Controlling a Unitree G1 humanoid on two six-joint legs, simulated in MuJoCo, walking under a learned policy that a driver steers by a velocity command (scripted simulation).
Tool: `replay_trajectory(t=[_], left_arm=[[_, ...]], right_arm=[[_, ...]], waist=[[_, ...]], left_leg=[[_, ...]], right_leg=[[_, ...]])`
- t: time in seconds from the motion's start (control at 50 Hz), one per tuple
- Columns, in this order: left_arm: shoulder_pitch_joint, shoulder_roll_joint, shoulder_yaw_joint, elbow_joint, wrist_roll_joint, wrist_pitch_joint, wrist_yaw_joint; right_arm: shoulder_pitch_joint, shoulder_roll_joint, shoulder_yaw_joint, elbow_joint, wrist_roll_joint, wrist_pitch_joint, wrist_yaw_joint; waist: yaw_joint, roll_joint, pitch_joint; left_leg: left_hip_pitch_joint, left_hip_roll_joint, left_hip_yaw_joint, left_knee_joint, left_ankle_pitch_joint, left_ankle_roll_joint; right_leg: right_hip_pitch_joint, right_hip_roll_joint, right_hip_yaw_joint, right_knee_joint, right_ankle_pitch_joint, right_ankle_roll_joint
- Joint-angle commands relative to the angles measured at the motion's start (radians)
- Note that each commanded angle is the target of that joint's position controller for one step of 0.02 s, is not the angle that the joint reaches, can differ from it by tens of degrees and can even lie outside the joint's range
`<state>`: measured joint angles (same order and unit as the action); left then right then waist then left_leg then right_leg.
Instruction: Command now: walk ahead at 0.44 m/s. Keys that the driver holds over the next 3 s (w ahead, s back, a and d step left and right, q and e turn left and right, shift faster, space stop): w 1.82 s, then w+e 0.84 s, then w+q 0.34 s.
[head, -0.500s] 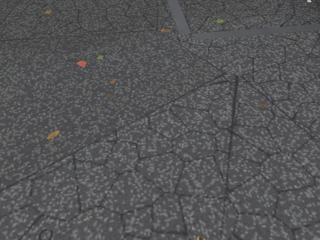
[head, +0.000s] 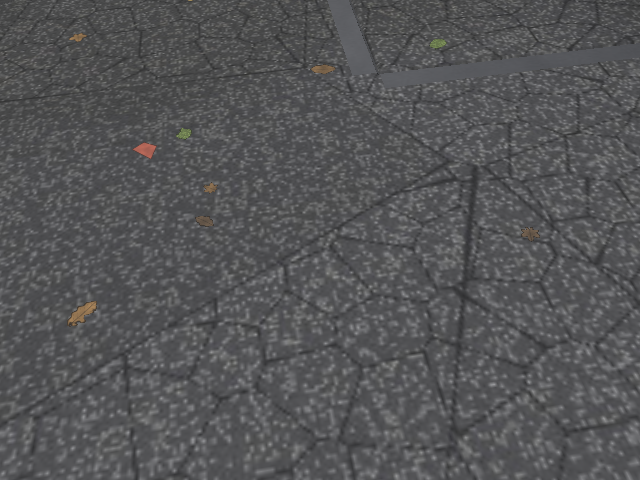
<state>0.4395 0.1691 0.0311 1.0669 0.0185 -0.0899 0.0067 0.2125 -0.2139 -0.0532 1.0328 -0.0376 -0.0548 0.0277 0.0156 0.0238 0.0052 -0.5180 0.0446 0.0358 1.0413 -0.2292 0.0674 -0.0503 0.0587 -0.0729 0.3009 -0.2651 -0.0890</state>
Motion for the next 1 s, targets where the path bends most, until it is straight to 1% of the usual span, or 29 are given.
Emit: replay_trajectory(t=[0.02,0.1,0.16,0.2,0.24,0.26,0.28,0.3,0.32,0.34,0.36,0.38,0.4,0.42,0.5,0.6,0.7,0.74,0.76,0.78,0.8,0.82,0.84,0.86,0.88,0.9,0.94,0.96,1.0], left_arm=[[0.104,0.099,0.007,0.003,-0.003,-0.016,0.007],[0.113,0.093,-0.003,0.012,-0.003,-0.018,0.01],[0.125,0.112,0.0,0.028,-0.001,-0.021,0.014],[0.092,0.129,0.004,0.027,0.0,-0.024,0.017],[0.058,0.148,0.011,0.023,0.001,-0.017,0.019],[0.048,0.146,0.01,0.016,-0.003,-0.014,0.016],[0.093,0.071,-0.005,-0.014,-0.018,-0.011,0.006],[0.151,0.069,0.009,-0.01,-0.029,-0.006,-0.003],[0.053,0.118,0.021,-0.037,-0.01,-0.001,-0.001],[-0.037,0.117,0.023,-0.063,-0.002,-0.005,-0.006],[-0.058,0.096,0.023,-0.066,0.0,-0.005,-0.008],[-0.053,0.083,0.024,-0.067,0.014,0.007,-0.011],[-0.027,0.055,0.02,-0.057,0.022,0.021,-0.017],[-0.024,0.045,0.02,-0.06,0.024,0.031,-0.022],[-0.187,0.067,0.024,-0.127,0.022,0.054,-0.031],[-0.396,0.056,0.012,-0.199,0.005,0.049,-0.037],[-0.518,0.068,0.01,-0.247,0.003,0.04,-0.035],[-0.507,0.08,0.015,-0.254,0.003,0.031,-0.032],[-0.459,0.089,0.02,-0.243,0.003,0.026,-0.028],[-0.363,0.106,0.031,-0.214,0.004,0.02,-0.021],[-0.195,0.126,0.044,-0.157,0.01,0.011,-0.012],[-0.014,0.19,0.066,-0.113,0.034,0.002,0.0],[0.083,0.302,0.096,-0.101,0.05,0.005,0.0],[0.01,0.255,0.088,-0.105,0.013,0.022,-0.009],[-0.115,0.207,0.072,-0.123,-0.001,0.022,-0.012],[-0.173,0.143,0.056,-0.129,0.001,0.013,-0.016],[-0.184,0.076,0.034,-0.102,-0.002,0.0,-0.01],[-0.159,0.071,0.031,-0.088,-0.001,-0.008,-0.008],[-0.107,0.1,0.034,-0.065,-0.006,-0.021,-0.005]], right_arm=[[-0.065,-0.021,0.0,-0.064,0.002,0.008,0.005],[-0.254,0.004,0.02,-0.14,0.016,0.009,0.008],[-0.289,-0.013,0.02,-0.167,0.021,0.008,0.002],[-0.214,-0.043,0.008,-0.156,0.02,0.002,-0.011],[0.028,-0.085,-0.018,-0.08,0.019,-0.011,-0.026],[0.176,-0.123,-0.036,-0.038,0.004,-0.019,-0.035],[0.3,-0.218,-0.062,-0.026,-0.02,-0.02,-0.042],[0.25,-0.218,-0.063,-0.035,0.002,-0.005,-0.028],[0.124,-0.18,-0.055,-0.052,0.029,-0.003,-0.022],[0.043,-0.107,-0.035,-0.068,0.034,-0.011,-0.019],[0.016,-0.062,-0.022,-0.063,0.028,-0.021,-0.019],[0.028,-0.03,-0.01,-0.046,0.025,-0.032,-0.025],[0.046,-0.015,-0.002,-0.032,0.022,-0.04,-0.029],[0.078,-0.023,-0.002,-0.019,0.021,-0.049,-0.032],[0.158,-0.076,-0.006,-0.001,0.024,-0.058,-0.032],[0.259,-0.069,0.004,0.014,0.026,-0.055,-0.032],[0.339,-0.078,0.005,0.042,0.013,-0.049,-0.045],[0.324,-0.091,0.001,0.044,0.008,-0.047,-0.051],[0.304,-0.1,-0.001,0.042,0.007,-0.047,-0.053],[0.291,-0.112,-0.005,0.042,0.007,-0.046,-0.054],[0.269,-0.115,-0.005,0.038,0.012,-0.042,-0.051],[0.256,-0.094,0.003,0.012,0.024,-0.045,-0.047],[0.37,0.013,0.022,-0.012,0.071,-0.044,-0.033],[0.313,-0.086,-0.006,-0.003,0.043,-0.043,-0.035],[0.217,-0.09,-0.012,-0.039,0.035,-0.044,-0.034],[0.167,-0.076,-0.009,-0.051,0.03,-0.048,-0.031],[0.175,-0.039,-0.009,-0.048,0.004,-0.025,-0.023],[0.189,-0.019,-0.008,-0.043,-0.001,-0.012,-0.017],[0.163,-0.011,-0.008,-0.056,-0.005,0.005,-0.008]], waist=[[-0.003,-0.09,0.096],[0.026,-0.107,0.139],[0.022,-0.118,0.135],[-0.026,-0.121,0.086],[-0.128,-0.114,-0.037],[-0.188,-0.091,-0.108],[-0.185,0.063,-0.235],[-0.127,0.15,-0.293],[-0.087,0.047,-0.134],[-0.07,-0.004,-0.02],[-0.032,-0.04,0.045],[-0.002,-0.032,0.056],[0.02,-0.021,0.052],[0.026,-0.011,0.05],[0.014,0.007,0.09],[-0.047,0.023,0.101],[-0.084,0.039,0.108],[-0.06,0.045,0.101],[-0.032,0.054,0.078],[0.009,0.061,0.029],[0.083,0.037,-0.055],[0.149,-0.008,-0.166],[0.115,-0.245,-0.319],[0.098,-0.122,-0.294],[0.052,-0.091,-0.122],[0.031,-0.042,-0.044],[-0.03,-0.061,0.018],[-0.041,-0.069,0.016],[-0.053,-0.072,0.028]], left_leg=[[-0.213,0.011,0.026,-0.052,0.063,-0.021],[-0.12,-0.026,0.086,-0.326,0.167,-0.024],[-0.026,-0.052,0.107,-0.434,0.183,0.013],[0.079,-0.087,0.107,-0.459,0.142,0.055],[0.318,-0.126,0.101,-0.522,0.117,0.096],[0.533,-0.055,0.026,-0.56,0.091,0.126],[0.765,0.224,-0.335,-0.587,-0.073,0.204],[0.829,0.376,-0.778,-0.766,-0.163,0.32],[0.689,0.333,-0.663,-0.811,-0.264,0.291],[0.539,0.296,-0.525,-0.847,-0.227,0.259],[0.42,0.249,-0.423,-0.878,-0.115,0.221],[0.349,0.21,-0.346,-0.887,-0.015,0.19],[0.311,0.181,-0.283,-0.895,0.05,0.172],[0.299,0.169,-0.248,-0.897,0.118,0.171],[0.323,0.136,-0.161,-0.944,0.184,0.164],[0.424,0.104,-0.09,-0.933,0.359,0.123],[0.615,0.15,-0.086,-0.87,0.501,0.133],[0.659,0.17,-0.076,-0.811,0.636,0.127],[0.659,0.17,-0.061,-0.75,0.776,0.114],[0.654,0.164,-0.05,-0.643,0.898,0.102],[0.6,0.131,-0.018,-0.461,0.894,0.082],[0.399,0.094,0.004,-0.206,0.627,0.065],[0.018,-0.091,0.063,0.217,-0.058,0.01],[-0.087,-0.098,-0.081,0.323,-0.249,0.026],[-0.139,-0.038,-0.093,0.307,-0.162,0.032],[-0.116,-0.004,-0.091,0.251,-0.096,0.032],[-0.022,0.035,-0.084,0.148,-0.055,0.018],[0.008,0.036,-0.076,0.123,-0.048,0.01],[-0.015,0.041,-0.053,0.083,-0.023,-0.007]], right_leg=[[0.08,-0.253,0.182,-0.133,0.477,-0.084],[0.016,-0.217,0.114,-0.154,0.562,-0.073],[0.053,-0.247,0.103,-0.136,0.695,-0.071],[0.106,-0.26,0.083,-0.028,0.941,-0.061],[0.114,-0.248,0.061,0.254,1.042,-0.046],[-0.022,-0.217,0.045,0.473,0.848,-0.037],[-0.265,-0.117,-0.007,0.838,0.341,-0.015],[-0.504,0.034,0.075,1.114,-0.244,-0.006],[-0.591,-0.049,0.131,1.123,-0.15,-0.022],[-0.594,-0.089,0.127,1.067,-0.067,-0.023],[-0.546,-0.121,0.126,0.995,-0.032,-0.021],[-0.489,-0.143,0.129,0.937,-0.019,-0.01],[-0.444,-0.151,0.125,0.901,-0.015,0.002],[-0.435,-0.15,0.113,0.877,-0.01,0.012],[-0.561,-0.179,0.069,0.729,0.111,0.049],[-0.584,-0.154,0.012,0.45,0.265,0.067],[-0.61,-0.116,-0.011,0.313,0.231,0.035],[-0.561,-0.094,-0.017,0.268,0.158,0.005],[-0.479,-0.066,-0.029,0.245,0.116,-0.014],[-0.358,-0.032,-0.04,0.222,0.087,-0.034],[-0.155,-0.012,-0.049,0.156,0.136,-0.06],[0.12,-0.161,0.109,0.152,0.088,-0.108],[0.433,-0.484,0.617,0.083,0.02,-0.267],[0.367,-0.465,0.742,-0.017,-0.012,-0.261],[0.213,-0.43,0.562,-0.034,-0.012,-0.226],[0.086,-0.388,0.457,-0.071,0.076,-0.195],[-0.072,-0.303,0.299,-0.113,0.193,-0.129],[-0.096,-0.288,0.265,-0.122,0.233,-0.121],[-0.107,-0.271,0.219,-0.139,0.309,-0.126]])
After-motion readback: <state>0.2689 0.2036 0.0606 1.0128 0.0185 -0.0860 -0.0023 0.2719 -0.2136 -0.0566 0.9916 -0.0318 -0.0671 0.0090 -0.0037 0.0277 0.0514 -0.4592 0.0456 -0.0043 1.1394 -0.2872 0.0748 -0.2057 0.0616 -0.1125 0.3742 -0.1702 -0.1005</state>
